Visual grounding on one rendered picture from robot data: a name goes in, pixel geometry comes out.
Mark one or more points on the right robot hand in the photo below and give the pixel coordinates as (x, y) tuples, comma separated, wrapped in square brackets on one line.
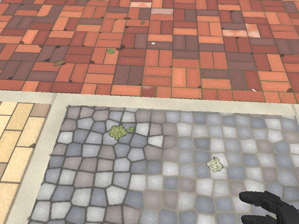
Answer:
[(285, 213)]

